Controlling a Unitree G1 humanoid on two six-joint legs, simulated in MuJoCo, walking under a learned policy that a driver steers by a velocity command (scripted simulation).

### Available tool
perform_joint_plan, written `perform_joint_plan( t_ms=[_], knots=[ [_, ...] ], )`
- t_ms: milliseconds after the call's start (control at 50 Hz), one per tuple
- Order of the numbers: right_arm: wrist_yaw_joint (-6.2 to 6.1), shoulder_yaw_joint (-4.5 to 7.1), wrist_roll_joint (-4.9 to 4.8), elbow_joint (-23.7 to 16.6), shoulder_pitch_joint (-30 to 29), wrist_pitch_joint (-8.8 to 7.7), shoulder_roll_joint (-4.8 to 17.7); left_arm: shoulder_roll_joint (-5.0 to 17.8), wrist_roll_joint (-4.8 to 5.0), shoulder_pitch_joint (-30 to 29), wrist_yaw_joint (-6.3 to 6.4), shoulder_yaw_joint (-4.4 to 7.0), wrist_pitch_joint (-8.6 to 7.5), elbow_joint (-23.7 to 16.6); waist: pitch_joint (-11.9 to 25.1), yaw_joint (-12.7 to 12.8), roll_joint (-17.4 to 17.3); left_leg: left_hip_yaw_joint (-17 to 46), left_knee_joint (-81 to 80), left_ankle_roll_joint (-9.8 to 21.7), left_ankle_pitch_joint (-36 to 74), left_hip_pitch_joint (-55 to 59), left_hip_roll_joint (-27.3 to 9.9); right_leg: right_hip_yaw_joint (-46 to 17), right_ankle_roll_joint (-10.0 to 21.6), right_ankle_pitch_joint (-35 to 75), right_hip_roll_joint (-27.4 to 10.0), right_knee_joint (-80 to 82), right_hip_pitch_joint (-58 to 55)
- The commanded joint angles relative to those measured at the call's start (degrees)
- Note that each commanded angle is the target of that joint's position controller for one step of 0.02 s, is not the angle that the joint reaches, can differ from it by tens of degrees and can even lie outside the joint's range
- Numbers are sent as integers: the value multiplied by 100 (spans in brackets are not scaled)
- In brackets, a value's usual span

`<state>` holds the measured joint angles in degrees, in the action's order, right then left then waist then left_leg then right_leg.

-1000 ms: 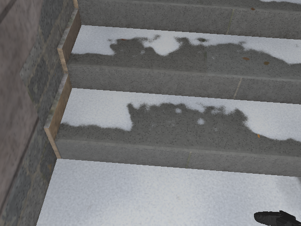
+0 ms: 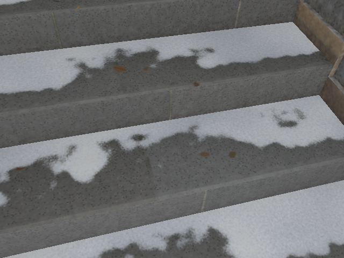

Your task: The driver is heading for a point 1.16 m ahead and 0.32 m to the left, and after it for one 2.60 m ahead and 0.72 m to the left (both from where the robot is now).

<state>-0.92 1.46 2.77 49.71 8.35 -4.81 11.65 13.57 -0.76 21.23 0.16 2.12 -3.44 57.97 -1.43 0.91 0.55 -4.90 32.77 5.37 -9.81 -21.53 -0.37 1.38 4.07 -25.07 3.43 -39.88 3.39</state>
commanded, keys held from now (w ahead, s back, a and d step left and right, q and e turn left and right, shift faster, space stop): w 0.28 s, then w+q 0.72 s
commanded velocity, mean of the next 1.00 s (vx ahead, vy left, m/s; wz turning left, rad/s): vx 0.50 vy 0.00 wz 0.29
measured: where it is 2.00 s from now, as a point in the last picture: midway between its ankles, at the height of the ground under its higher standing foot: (117, 69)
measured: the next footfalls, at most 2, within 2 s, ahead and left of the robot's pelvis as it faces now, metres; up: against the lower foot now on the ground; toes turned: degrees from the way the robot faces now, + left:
right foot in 0.46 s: +0.42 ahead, -0.08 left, +0.15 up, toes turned -2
left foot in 1.02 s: +0.67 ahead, +0.19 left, +0.31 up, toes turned +21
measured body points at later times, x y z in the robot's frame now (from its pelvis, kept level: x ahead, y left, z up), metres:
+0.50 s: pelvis +0.26 -0.01 +0.05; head +0.31 +0.01 +0.50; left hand +0.50 +0.15 -0.03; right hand +0.19 -0.24 -0.08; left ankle +0.09 +0.08 -0.65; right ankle +0.38 -0.08 -0.57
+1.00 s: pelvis +0.53 +0.03 +0.17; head +0.53 +0.02 +0.62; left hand +0.36 +0.14 +0.02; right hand +0.81 -0.05 +0.09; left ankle +0.64 +0.18 -0.37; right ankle +0.38 -0.08 -0.57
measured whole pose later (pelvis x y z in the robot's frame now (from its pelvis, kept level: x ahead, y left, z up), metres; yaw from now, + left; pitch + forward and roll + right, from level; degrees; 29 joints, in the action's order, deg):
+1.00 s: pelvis +0.53 +0.03 +0.17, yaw +19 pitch +6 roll +3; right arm 5.9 -3.0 0.6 45.0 -4.3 2.4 7.5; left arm 4.8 -6.5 31.7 -5.5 -5.0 -6.3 66.5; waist 7.0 1.9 2.5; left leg -6.4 87.6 12.3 -10.3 -69.3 -1.9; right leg 19.9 0.6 -18.2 -3.8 -10.1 -4.3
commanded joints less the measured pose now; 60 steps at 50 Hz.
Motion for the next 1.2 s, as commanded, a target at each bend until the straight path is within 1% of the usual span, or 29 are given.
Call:
perform_joint_plan(
  t_ms=[20,60,100,200,300,360,380,420,440,460,480,500,520,540,560,600,680,700,780,880,940,980,1040,1060,1080,1100,1120,1140,1200],
  knots=[
    [-23,444,-146,557,2267,77,1515,256,-60,130,17,25,-66,-478,1055,-526,-1018,3726,-1772,1107,786,2929,-2253,-592,59,-38,151,-4323,3076],
    [54,199,-183,439,1323,149,503,384,-162,-508,-75,59,-43,-634,-206,-273,-485,2679,-2218,954,-1682,1761,-1675,-250,54,606,-342,-4889,3850],
    [0,66,-170,643,1432,108,197,100,-195,-683,-166,-14,68,-763,-376,-99,-399,2012,-2220,788,-1073,1324,-1278,-138,-13,842,-439,-5683,4264],
    [50,-1,-195,1099,2277,-141,314,-638,-111,-1941,-45,-325,274,-1687,-454,-178,-502,1758,-2298,820,-936,1047,-1325,363,-53,249,-410,-7755,6547],
    [-73,-186,-327,1419,2424,-178,208,-753,-127,-3049,151,-610,182,-2978,-654,48,-228,1354,-2711,471,-552,1253,-1144,182,171,-269,-902,-7182,7742],
    [-253,-175,-427,1388,2721,33,251,-754,-88,-3250,17,-705,210,-3243,-224,-283,-75,1025,-3513,743,2802,1218,-933,826,130,13,-803,-4583,5551],
    [-246,-198,-394,1081,2274,34,261,-800,27,-2895,-27,-700,184,-3080,266,-96,-54,702,-3268,673,4805,1050,-778,1026,184,406,-526,-3535,4029],
    [-179,15,-271,918,2335,-11,976,-430,90,-1461,41,-479,223,-2546,1801,498,-983,673,-1559,646,9259,2116,-1090,1120,303,360,189,-3082,2288],
    [-90,168,-335,874,2175,-42,1329,-159,99,-607,19,-374,195,-2298,2274,895,-1473,750,-521,595,9503,2792,-1215,747,447,306,152,-2269,1861],
    [1,240,-411,777,1868,-141,1255,131,-28,-88,-6,-219,103,-2053,2514,1190,-1299,715,842,450,8793,2545,-1070,181,642,512,-74,-1596,1083],
    [121,167,-534,396,2117,-245,588,743,-228,252,35,21,15,-1821,2738,896,200,639,3017,79,5451,468,-312,-2749,1082,530,-1772,-104,-193],
    [265,262,-238,331,1930,-213,489,1155,-128,-7,85,220,197,-1716,2977,781,1251,1002,5776,-56,322,-448,645,-5555,1417,9,-2527,2099,-69],
    [931,316,-12,900,2178,-48,405,657,-441,579,-158,-78,292,-1485,528,1251,690,2963,8470,233,1506,-2872,799,-5762,1547,-1490,-2443,2244,1192],
    [973,353,-84,633,1684,-57,516,452,-306,-66,-401,-45,235,-1063,-191,578,413,2690,9262,499,1575,-3805,729,-4512,1565,-978,-2283,1954,1750],
    [829,279,-45,504,1645,-78,298,-179,-211,-519,-554,-183,135,-782,239,244,-429,2636,9345,865,1372,-3873,708,-3498,1649,57,-2238,1739,1755],
    [718,-70,3,264,1535,83,-342,-947,-410,-1186,-567,-411,-30,-341,510,-449,-806,2345,9026,1272,1710,-4203,208,-1812,1007,854,-1964,1697,1826],
    [757,-83,-174,105,1185,223,-118,-763,-457,-1768,-305,-430,-335,-398,429,-945,-62,1225,7805,927,1288,-3533,-166,694,391,1387,-1043,2404,3055],
    [821,-92,-202,133,814,228,-20,-614,-541,-1008,-237,-412,-348,-188,529,-565,474,921,8953,802,823,-3952,-110,622,549,1522,-1128,2525,2539],
    [636,-295,-216,-335,-544,164,-106,-372,-827,1117,-281,-525,-194,672,112,125,204,1542,9693,1143,140,-7164,91,16,641,1831,-1873,2338,-358],
    [503,-341,-242,-796,-1688,327,64,-460,-1026,1469,-436,-637,-165,797,199,237,260,811,7442,1105,1127,-6954,-199,601,626,1987,-1864,3085,-482],
    [621,-399,-142,-902,-1991,621,-237,-270,-609,892,-512,-628,-249,483,63,-63,352,-210,6171,760,155,-5003,-419,1382,519,4327,-1999,3635,413],
    [741,-372,-242,-1188,-2015,735,-164,612,-395,1050,-569,-481,-464,614,491,-614,824,-770,5335,586,-112,-2591,256,1639,695,9750,-2134,3049,1043],
    [630,-71,-282,-692,-312,599,419,1437,-294,548,-620,-167,-478,501,661,-1119,1244,-693,2494,345,-987,-1375,1081,1551,740,11023,-2324,1324,-410],
    [436,110,-346,-233,945,534,859,891,-730,1084,-654,-254,-493,516,1740,-1035,603,700,3278,948,1048,1327,837,1296,397,10296,-2129,-414,1510],
    [288,202,-177,204,2303,556,1011,766,-790,869,-792,-264,-418,346,2513,-1405,-32,2697,1395,1423,593,3021,197,851,132,5878,-1431,-2132,3030],
    [359,244,63,451,2977,561,1175,533,-364,444,-918,-177,-248,180,2258,-1511,-569,4970,-434,1765,-701,2713,-619,-293,59,2129,-294,-4900,4102],
    [270,346,173,572,2672,379,1193,-27,-174,103,-867,-257,-206,43,1291,-1316,-382,5028,-654,1541,-1617,1785,-757,-1280,184,2556,-253,-6233,5113],
    [277,235,107,732,2335,234,778,-199,-312,-214,-720,-270,-235,-55,831,-1046,-497,4723,-551,1643,-1770,913,-688,-1423,304,2645,-231,-7162,5512],
    [534,-185,80,974,892,126,-281,-294,-390,-681,-467,-401,-66,-629,744,156,134,3363,-705,1353,-756,-199,-288,-1278,747,2565,-253,-7852,6247]
  ],
)
Velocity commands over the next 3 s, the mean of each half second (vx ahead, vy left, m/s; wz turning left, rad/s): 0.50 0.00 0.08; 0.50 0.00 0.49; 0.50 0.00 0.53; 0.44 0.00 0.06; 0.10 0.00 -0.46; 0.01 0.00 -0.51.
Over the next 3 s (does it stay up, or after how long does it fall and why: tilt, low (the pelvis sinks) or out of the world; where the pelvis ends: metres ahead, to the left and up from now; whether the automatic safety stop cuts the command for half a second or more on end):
stays up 1.23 0.36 0.62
